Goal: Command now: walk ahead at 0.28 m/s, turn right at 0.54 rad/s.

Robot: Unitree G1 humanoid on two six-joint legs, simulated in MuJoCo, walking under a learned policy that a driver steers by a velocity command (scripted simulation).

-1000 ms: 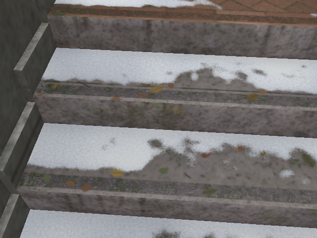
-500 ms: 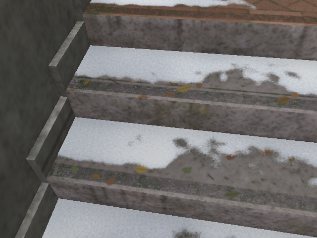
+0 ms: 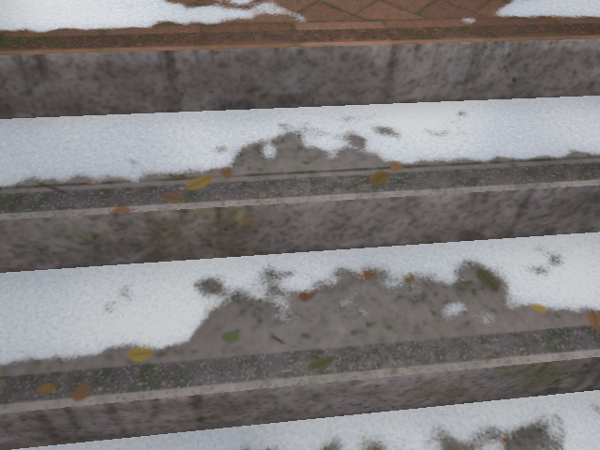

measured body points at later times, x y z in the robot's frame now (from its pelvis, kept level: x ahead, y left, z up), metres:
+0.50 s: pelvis +0.25 -0.18 +0.05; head +0.30 -0.20 +0.49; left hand +0.46 +0.01 -0.05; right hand +0.25 -0.43 -0.10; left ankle +0.07 +0.03 -0.51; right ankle +0.35 -0.28 -0.58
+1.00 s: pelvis +0.54 -0.21 +0.19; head +0.58 -0.24 +0.64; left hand +0.45 +0.01 +0.06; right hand +0.79 -0.34 +0.08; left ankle +0.63 -0.18 -0.43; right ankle +0.38 -0.31 -0.48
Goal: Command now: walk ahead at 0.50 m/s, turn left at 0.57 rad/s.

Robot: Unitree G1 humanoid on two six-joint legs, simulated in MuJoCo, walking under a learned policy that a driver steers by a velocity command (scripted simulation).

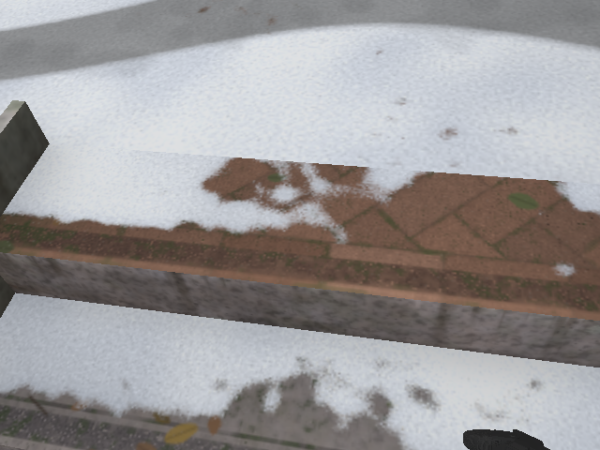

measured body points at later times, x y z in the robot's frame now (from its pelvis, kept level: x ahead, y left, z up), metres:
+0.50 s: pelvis +0.31 -0.05 +0.17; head +0.34 -0.04 +0.62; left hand +0.51 +0.17 +0.11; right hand +0.38 -0.31 +0.04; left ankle +0.12 +0.01 -0.48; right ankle +0.43 -0.13 -0.47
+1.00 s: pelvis +0.57 +0.07 +0.27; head +0.64 +0.10 +0.71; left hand +0.36 +0.21 +0.15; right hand +0.92 +0.09 +0.26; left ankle +0.71 +0.25 -0.30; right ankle +0.43 -0.13 -0.46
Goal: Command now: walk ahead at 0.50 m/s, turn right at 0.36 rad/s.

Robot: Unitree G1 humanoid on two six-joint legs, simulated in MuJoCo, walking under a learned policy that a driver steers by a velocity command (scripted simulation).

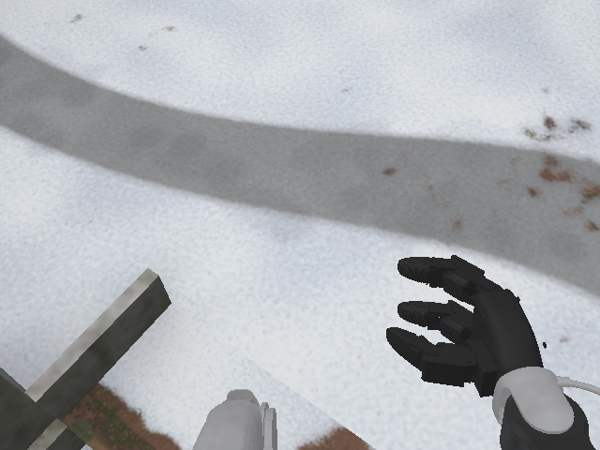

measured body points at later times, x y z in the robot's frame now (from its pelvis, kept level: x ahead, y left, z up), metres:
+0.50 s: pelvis +0.29 +0.04 +0.16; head +0.30 +0.06 +0.61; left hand +0.53 +0.20 +0.05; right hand +0.22 -0.19 +0.03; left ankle +0.20 +0.13 -0.58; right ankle +0.43 -0.09 -0.52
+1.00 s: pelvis +0.42 +0.01 +0.16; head +0.43 -0.02 +0.60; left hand +0.64 +0.20 +0.06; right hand +0.43 -0.28 +0.04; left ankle +0.56 +0.13 -0.51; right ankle +0.43 -0.05 -0.58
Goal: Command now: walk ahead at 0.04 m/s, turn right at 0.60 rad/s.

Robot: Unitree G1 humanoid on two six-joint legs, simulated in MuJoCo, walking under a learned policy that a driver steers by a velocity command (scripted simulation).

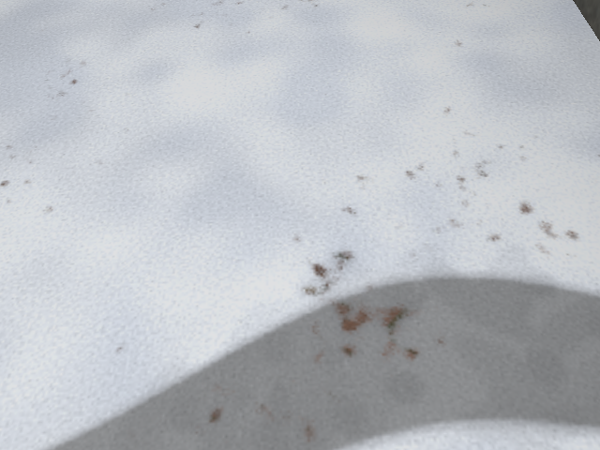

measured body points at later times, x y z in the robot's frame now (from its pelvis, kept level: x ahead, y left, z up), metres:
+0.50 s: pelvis +0.02 +0.05 +0.00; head +0.05 +0.08 +0.45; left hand +0.21 +0.29 -0.13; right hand +0.08 -0.23 -0.08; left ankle +0.05 +0.15 -0.74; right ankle -0.05 -0.07 -0.65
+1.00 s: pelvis +0.14 -0.04 +0.00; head +0.14 -0.06 +0.45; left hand +0.22 +0.21 -0.13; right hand +0.16 -0.33 -0.12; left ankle +0.33 +0.04 -0.68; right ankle -0.02 -0.06 -0.74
